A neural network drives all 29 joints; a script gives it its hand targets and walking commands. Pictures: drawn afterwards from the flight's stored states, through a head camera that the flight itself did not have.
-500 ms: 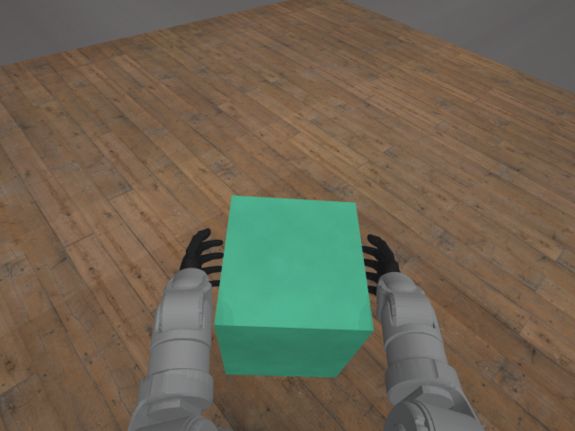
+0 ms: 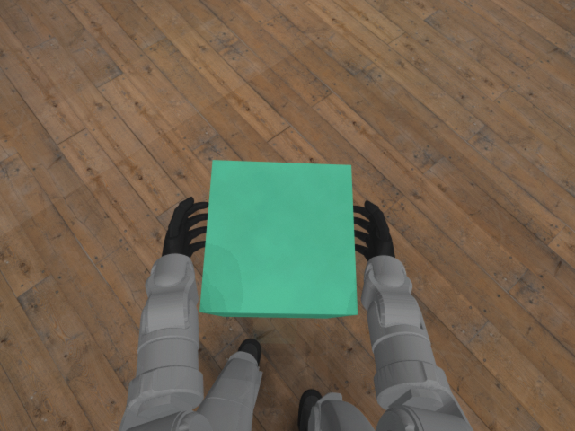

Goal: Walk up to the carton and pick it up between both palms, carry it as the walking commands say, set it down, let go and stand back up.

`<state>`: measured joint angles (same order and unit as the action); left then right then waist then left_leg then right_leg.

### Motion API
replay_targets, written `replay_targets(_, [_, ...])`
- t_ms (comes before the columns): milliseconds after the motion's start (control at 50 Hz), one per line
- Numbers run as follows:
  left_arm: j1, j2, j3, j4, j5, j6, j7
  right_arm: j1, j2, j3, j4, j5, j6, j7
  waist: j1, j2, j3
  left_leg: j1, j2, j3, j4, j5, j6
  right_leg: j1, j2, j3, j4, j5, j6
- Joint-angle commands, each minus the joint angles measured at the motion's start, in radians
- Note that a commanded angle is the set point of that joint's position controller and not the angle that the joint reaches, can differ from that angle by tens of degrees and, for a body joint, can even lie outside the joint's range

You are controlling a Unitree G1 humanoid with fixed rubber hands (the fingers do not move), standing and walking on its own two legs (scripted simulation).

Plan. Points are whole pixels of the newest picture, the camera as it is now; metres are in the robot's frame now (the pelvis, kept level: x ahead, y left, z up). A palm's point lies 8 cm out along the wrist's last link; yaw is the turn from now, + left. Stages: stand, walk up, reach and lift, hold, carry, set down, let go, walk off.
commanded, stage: set down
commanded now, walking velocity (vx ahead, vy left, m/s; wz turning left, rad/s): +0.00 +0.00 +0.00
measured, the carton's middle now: (278, 251) +0.36 +0.09 -0.14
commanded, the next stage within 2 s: none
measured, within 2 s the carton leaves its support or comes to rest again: neither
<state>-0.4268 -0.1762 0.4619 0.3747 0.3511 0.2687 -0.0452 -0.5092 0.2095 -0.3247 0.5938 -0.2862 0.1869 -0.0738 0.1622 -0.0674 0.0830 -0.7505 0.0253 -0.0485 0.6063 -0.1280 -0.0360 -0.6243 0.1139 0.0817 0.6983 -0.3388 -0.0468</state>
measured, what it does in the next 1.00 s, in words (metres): lowers itself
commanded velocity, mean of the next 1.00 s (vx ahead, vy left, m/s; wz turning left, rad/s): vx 0.00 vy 0.00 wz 0.00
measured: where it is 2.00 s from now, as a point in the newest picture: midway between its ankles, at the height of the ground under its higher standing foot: (274, 414)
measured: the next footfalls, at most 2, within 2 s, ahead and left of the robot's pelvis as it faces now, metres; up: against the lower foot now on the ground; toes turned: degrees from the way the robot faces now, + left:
none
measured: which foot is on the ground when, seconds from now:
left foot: down 0.00-1.00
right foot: down 0.00-1.00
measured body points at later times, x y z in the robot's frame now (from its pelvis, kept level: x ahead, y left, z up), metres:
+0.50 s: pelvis -0.04 +0.02 -0.07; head +0.18 +0.07 +0.32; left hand +0.34 +0.24 -0.15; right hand +0.41 -0.04 -0.15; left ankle +0.09 +0.14 -0.71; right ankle -0.01 -0.09 -0.71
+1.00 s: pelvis -0.03 +0.02 -0.14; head +0.22 +0.05 +0.24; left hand +0.38 +0.25 -0.23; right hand +0.45 -0.03 -0.23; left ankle +0.09 +0.14 -0.71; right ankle -0.01 -0.09 -0.71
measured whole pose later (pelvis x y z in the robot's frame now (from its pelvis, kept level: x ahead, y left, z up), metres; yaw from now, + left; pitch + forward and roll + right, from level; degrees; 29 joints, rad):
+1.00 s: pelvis -0.03 +0.02 -0.14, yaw -2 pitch +42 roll -1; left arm -0.75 -0.10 0.54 0.46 0.31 0.29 -0.01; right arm -0.89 0.13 -0.40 0.70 -0.23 0.22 -0.08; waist 0.13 -0.09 -0.16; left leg -1.69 0.01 -0.03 1.26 -0.31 -0.01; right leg -1.55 0.14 0.07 1.37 -0.55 0.00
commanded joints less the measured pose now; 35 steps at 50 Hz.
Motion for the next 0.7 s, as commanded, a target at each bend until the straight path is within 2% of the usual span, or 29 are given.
replay_targets(0, [-0.42,-0.714,-0.525,0.107,-0.084,-0.043,-0.178,-0.46,0.788,0.508,0.03,0.081,-0.064,0.194,0.027,0.033,-0.683,0.558,-0.106,0.044,0.147,0.377,0.039,-0.144,0.034,0.038,-0.057,0.241,0.043])
replay_targets(40, [-0.447,-0.734,-0.526,0.117,-0.079,-0.043,-0.17,-0.485,0.778,0.493,0.06,0.079,-0.066,0.205,0.024,0.043,-0.689,0.525,-0.104,0.044,0.164,0.331,0.033,-0.202,0.039,0.032,-0.026,0.185,0.035])
replay_targets(60, [-0.456,-0.732,-0.522,0.116,-0.08,-0.046,-0.169,-0.487,0.792,0.496,0.068,0.075,-0.061,0.206,0.025,0.008,-0.7,0.501,-0.103,0.042,0.176,0.316,0.039,-0.216,0.041,0.027,-0.018,0.175,0.037])
replay_targets(80, [-0.459,-0.733,-0.519,0.126,-0.072,-0.043,-0.166,-0.511,0.794,0.501,0.063,0.081,-0.06,0.213,0.038,0.019,-0.708,0.491,-0.105,0.045,0.185,0.311,0.038,-0.251,0.045,0.024,0.004,0.163,0.037])
replay_targets(120, [-0.495,-0.749,-0.517,0.121,-0.08,-0.042,-0.163,-0.527,0.804,0.48,0.085,0.078,-0.053,0.225,0.021,-0.011,-0.719,0.478,-0.102,0.036,0.202,0.276,0.041,-0.314,0.053,0.012,0.026,0.118,0.033])
replay_targets(200, [-0.561,-0.783,-0.524,0.129,-0.09,-0.023,-0.16,-0.593,0.809,0.459,0.118,0.089,-0.039,0.25,0.02,0.014,-0.758,0.463,-0.103,0.029,0.233,0.21,0.033,-0.431,0.059,-0.001,0.076,0.03,0.024])
replay_targets(240, [-0.581,-0.807,-0.531,0.135,-0.095,-0.014,-0.159,-0.611,0.805,0.431,0.133,0.079,-0.031,0.26,-0.001,0.018,-0.772,0.455,-0.103,0.015,0.252,0.17,0.029,-0.489,0.063,-0.011,0.1,-0.01,0.019])
replay_targets(320, [-0.686,-0.827,-0.547,0.107,-0.107,-0.001,-0.16,-0.689,0.817,0.399,0.157,0.081,-0.018,0.285,-0.014,0.029,-0.82,0.424,-0.105,-0.012,0.283,0.052,0.022,-0.585,0.066,-0.022,0.167,-0.066,0.017])
replay_targets(360, [-0.719,-0.832,-0.557,0.108,-0.107,0.006,-0.163,-0.699,0.822,0.378,0.179,0.08,-0.011,0.291,-0.025,0.057,-0.831,0.385,-0.107,-0.009,0.306,0.017,0.019,-0.607,0.062,-0.02,0.194,-0.07,0.014])
replay_targets(400, [-0.751,-0.824,-0.55,0.102,-0.107,0.012,-0.165,-0.756,0.826,0.385,0.175,0.093,-0.002,0.302,-0.016,0.038,-0.864,0.354,-0.107,-0.012,0.329,-0.018,0.022,-0.635,0.067,-0.028,0.225,-0.091,0.02])
replay_targets(420, [-0.771,-0.839,-0.563,0.107,-0.114,0.019,-0.167,-0.785,0.825,0.384,0.164,0.106,-0.002,0.304,-0.02,0.068,-0.879,0.351,-0.107,-0.015,0.339,-0.064,0.018,-0.649,0.067,-0.022,0.243,-0.108,0.016])
replay_targets(440, [-0.787,-0.841,-0.562,0.114,-0.116,0.023,-0.168,-0.805,0.829,0.378,0.173,0.106,0.003,0.305,-0.021,0.058,-0.894,0.329,-0.107,-0.014,0.353,-0.085,0.018,-0.658,0.067,-0.027,0.259,-0.12,0.019])
replay_targets(460, [-0.8,-0.829,-0.559,0.11,-0.116,0.025,-0.172,-0.812,0.825,0.382,0.176,0.106,0.01,0.305,-0.023,0.052,-0.899,0.299,-0.109,-0.01,0.371,-0.073,0.019,-0.669,0.069,-0.028,0.269,-0.118,0.022])
replay_targets(500, [-0.821,-0.821,-0.554,0.11,-0.113,0.032,-0.171,-0.853,0.844,0.4,0.175,0.128,0.018,0.311,0.005,0.066,-0.942,0.282,-0.111,0.003,0.399,-0.067,0.022,-0.688,0.072,-0.024,0.298,-0.123,0.025])
replay_targets(520, [-0.829,-0.823,-0.549,0.124,-0.115,0.038,-0.173,-0.84,0.847,0.382,0.197,0.117,0.026,0.311,-0.01,0.053,-0.944,0.262,-0.113,0.004,0.411,-0.077,0.025,-0.7,0.074,-0.029,0.305,-0.133,0.027])
replay_targets(600, [-0.816,-0.797,-0.528,0.135,-0.112,0.045,-0.187,-0.834,0.874,0.395,0.201,0.127,0.046,0.303,0.011,0.041,-1.003,0.179,-0.118,0.051,0.475,0.007,0.033,-0.703,0.077,-0.024,0.329,-0.106,0.037])
replay_targets(660, [-0.803,-0.784,-0.521,0.13,-0.116,0.038,-0.194,-0.794,0.9,0.39,0.226,0.121,0.052,0.294,0.01,0.011,-1.017,0.123,-0.123,0.065,0.52,0.105,0.037,-0.733,0.084,-0.028,0.355,-0.048,0.047])
replay_targets(680, [-0.805,-0.783,-0.522,0.134,-0.12,0.038,-0.197,-0.792,0.897,0.388,0.217,0.123,0.049,0.288,0.005,0.02,-1.03,0.113,-0.123,0.067,0.535,0.126,0.037,-0.746,0.087,-0.024,0.362,-0.035,0.047])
